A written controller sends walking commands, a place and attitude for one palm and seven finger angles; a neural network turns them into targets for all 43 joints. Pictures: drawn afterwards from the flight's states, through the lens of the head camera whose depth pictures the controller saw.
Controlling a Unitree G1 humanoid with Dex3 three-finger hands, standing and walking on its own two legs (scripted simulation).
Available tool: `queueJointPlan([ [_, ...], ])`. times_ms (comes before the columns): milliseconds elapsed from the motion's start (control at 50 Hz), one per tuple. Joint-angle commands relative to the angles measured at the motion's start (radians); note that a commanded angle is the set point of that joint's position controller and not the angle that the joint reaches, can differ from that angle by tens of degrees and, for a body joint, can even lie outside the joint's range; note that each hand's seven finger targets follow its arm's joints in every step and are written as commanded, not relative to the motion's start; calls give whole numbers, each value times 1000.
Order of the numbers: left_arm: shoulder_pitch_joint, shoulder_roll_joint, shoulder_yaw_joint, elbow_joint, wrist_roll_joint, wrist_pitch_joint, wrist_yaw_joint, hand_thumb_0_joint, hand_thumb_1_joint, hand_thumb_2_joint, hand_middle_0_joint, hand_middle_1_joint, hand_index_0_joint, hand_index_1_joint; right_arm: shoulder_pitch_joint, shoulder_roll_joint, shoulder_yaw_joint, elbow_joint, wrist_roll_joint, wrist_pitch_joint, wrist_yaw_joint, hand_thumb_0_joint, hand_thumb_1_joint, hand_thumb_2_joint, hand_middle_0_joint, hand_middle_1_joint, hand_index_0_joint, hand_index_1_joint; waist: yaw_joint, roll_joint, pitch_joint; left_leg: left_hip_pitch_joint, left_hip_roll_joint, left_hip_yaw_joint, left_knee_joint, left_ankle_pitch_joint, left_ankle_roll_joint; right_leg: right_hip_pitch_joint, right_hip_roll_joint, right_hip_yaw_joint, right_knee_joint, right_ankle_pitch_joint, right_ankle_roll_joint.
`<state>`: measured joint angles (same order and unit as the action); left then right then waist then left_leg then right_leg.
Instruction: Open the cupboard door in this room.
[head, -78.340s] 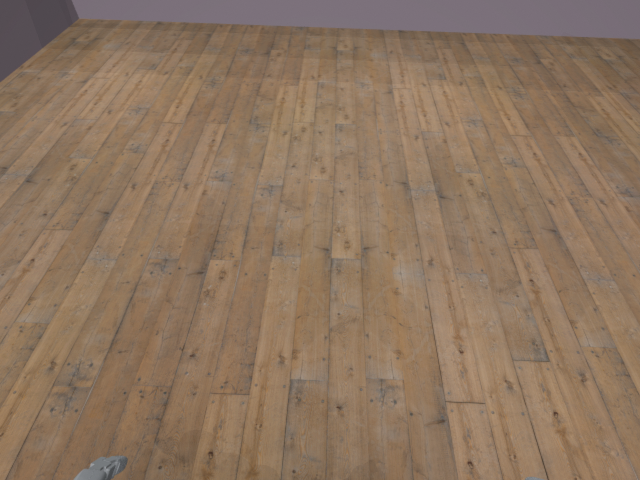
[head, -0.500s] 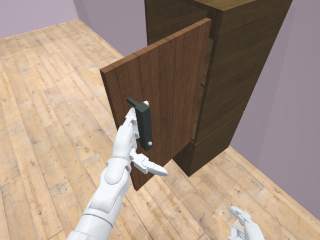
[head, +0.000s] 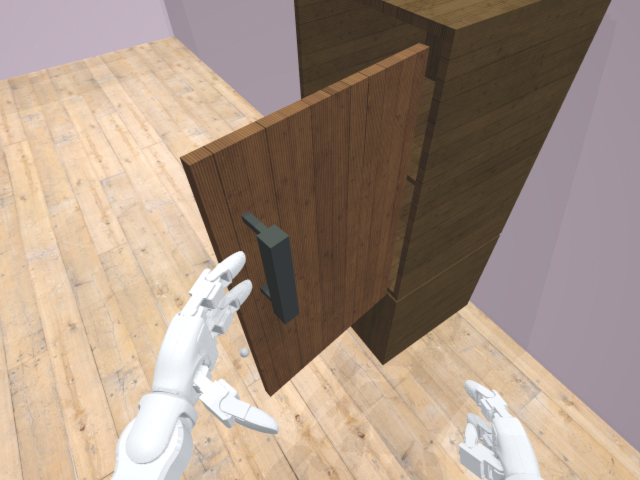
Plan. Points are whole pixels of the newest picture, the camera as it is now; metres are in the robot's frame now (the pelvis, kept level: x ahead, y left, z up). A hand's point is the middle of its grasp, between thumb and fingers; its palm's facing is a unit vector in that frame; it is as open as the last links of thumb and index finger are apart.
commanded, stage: slide the hand sideways off the handle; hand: left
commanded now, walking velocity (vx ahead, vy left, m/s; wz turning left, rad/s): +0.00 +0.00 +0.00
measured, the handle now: (269, 269) +0.35 +0.09 +0.09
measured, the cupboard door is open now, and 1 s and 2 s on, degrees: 99 99 99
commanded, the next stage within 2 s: draw the hand back to the body in 0.28 s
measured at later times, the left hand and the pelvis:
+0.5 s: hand (210, 381) +0.20 +0.13 +0.09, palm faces -0.09 -0.99 -0.06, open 16.3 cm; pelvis -0.01 +0.00 -0.01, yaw +1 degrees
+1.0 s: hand (115, 374) +0.19 +0.21 +0.13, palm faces +0.14 -0.96 -0.23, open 15.6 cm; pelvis -0.01 +0.02 +0.01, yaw +1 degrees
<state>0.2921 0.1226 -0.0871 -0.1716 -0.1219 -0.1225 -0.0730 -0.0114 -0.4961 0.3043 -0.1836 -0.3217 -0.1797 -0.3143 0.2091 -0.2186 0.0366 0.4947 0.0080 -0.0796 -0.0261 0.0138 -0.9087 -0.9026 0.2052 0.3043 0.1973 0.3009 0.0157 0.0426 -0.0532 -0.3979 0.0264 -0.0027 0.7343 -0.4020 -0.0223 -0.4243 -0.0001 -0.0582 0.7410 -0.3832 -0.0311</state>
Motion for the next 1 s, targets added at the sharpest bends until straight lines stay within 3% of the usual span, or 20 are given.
queueJointPlan([
  [0, -60, 52, 62, -285, -24, -88, -21, 0, -500, 300, -150, -300, -150, -300, -55, -85, -37, -165, 5, -74, -7, 0, -900, -900, 200, 300, 200, 300, -9, -76, -186, 21, -48, 8, -48, 272, 39, 119, -4, 31, -83, 405, 23],
  [140, 59, 95, 105, -313, -53, -106, -73, 0, -500, 300, -150, -300, -150, -300, -43, -94, -38, -173, 8, -106, -18, 0, -900, -900, 200, 300, 200, 300, -7, -87, -168, -22, -50, 2, -18, 250, 40, 100, -8, 43, -73, 385, 31],
  [220, 66, 111, 128, -334, -71, -120, -92, 0, -500, 300, -150, -300, -150, -300, -40, -98, -39, -175, 11, -125, -25, 0, -900, -900, 200, 300, 200, 300, -8, -81, -165, -40, -50, -5, -8, 220, 38, 79, -10, 46, -69, 325, 29],
  [300, 19, 90, 91, -345, -76, -127, -98, 0, -500, 300, -150, -300, -150, -300, -38, -102, -37, -173, 14, -147, -29, 0, -900, -900, 200, 300, 200, 300, -24, -65, -137, -53, -50, -11, 1, 173, 38, 28, -8, 44, -74, 231, 28],
  [360, 8, 107, 102, -328, -72, -121, -88, 0, -500, 300, -150, -300, -150, -300, -38, -105, -38, -170, 14, -159, -32, 0, -900, -900, 200, 300, 200, 300, -20, -90, -136, -71, -48, -15, 3, 135, 38, 20, -11, 54, -85, 153, 28],
  [380, 12, 148, 148, -327, -71, -117, -80, 0, -500, 300, -150, -300, -150, -300, -38, -108, -39, -166, 14, -159, -35, 0, -900, -900, 200, 300, 200, 300, -9, -76, -148, -72, -48, -13, 3, 134, 38, 33, -13, 65, -91, 144, 26],
  [480, 32, 184, 229, -330, -96, -80, -78, 0, -500, 300, -150, -300, -150, -300, -54, -99, -28, -166, 21, -159, -44, 0, -900, -900, 200, 300, 200, 300, 16, -59, -142, -65, -47, -7, -24, 138, 37, 78, -15, 64, -113, 137, 24],
  [600, 18, 171, 212, -357, -131, -43, -126, 0, -500, 300, -150, -300, -150, -300, -56, -111, -21, -161, 30, -185, -51, 0, -900, -900, 200, 300, 200, 300, 6, -20, -120, -11, -44, -17, -60, 149, 38, 71, -2, 29, -125, 164, 24],
  [680, 72, 201, 256, -387, -145, -17, -149, 0, -500, 300, -150, -300, -150, -300, -60, -113, -21, -159, 32, -199, -51, 0, -900, -900, 200, 300, 200, 300, 22, -25, -126, 13, -41, -22, -80, 189, 36, 100, 2, 9, -119, 217, 20],
  [760, 55, 212, 274, -415, -153, 4, -152, 0, -500, 300, -150, -300, -150, -300, -66, -117, -19, -152, 35, -204, -52, 0, -900, -900, 200, 300, 200, 300, 18, -27, -91, 27, -37, -29, -97, 183, 36, 90, 8, -8, -127, 204, 22],
  [860, 23, 229, 298, -444, -154, 25, -159, 0, -325, 375, -156, -300, -156, -300, -72, -120, -13, -141, 37, -209, -59, 0, -900, -900, 200, 300, 200, 300, 17, 7, -79, 61, -34, -39, -124, 174, 34, 97, 11, -17, -143, 181, 18],
  [880, -36, 344, 309, -555, -8, -1, -9, 0, -290, 390, -158, -300, -158, -300, -83, -102, -19, -136, 13, -198, -80, 0, -900, -900, 200, 300, 200, 300, 47, -5, -71, 58, -25, -29, -173, 161, 39, 147, -4, 28, -199, 164, 10],
  [900, 64, 263, 286, -480, 9, 12, 57, 0, -255, 405, -159, -300, -159, -300, -66, -90, -14, -124, 3, -193, -86, 0, -900, -900, 200, 300, 200, 300, 29, -22, -16, 69, -24, -23, -182, 149, 35, 129, -7, 22, -227, 141, 10],
  [920, 88, 222, 245, -452, 32, 19, 92, 0, -220, 420, -160, -300, -160, -300, -66, -88, -8, -110, 1, -181, -83, 0, -900, -900, 200, 300, 200, 300, 26, -20, 19, 77, -22, -23, -197, 147, 35, 132, -9, 16, -239, 132, 13],
  [940, 87, 234, 254, -452, 45, 18, 117, 0, -185, 435, -161, -300, -161, -300, -74, -91, -13, -102, 1, -175, -82, 0, -900, -900, 200, 300, 200, 300, 27, -39, 13, 99, -19, -19, -206, 162, 37, 149, -9, 18, -260, 141, 13],
  [980, 67, 247, 258, -475, 67, 7, 150, 0, -115, 465, -164, -300, -164, -300, -87, -91, -9, -91, -6, -164, -79, 0, -900, -900, 200, 300, 200, 300, 26, 25, 2, 137, -17, -19, -242, 171, 35, 181, -13, 16, -270, 148, 12],
])
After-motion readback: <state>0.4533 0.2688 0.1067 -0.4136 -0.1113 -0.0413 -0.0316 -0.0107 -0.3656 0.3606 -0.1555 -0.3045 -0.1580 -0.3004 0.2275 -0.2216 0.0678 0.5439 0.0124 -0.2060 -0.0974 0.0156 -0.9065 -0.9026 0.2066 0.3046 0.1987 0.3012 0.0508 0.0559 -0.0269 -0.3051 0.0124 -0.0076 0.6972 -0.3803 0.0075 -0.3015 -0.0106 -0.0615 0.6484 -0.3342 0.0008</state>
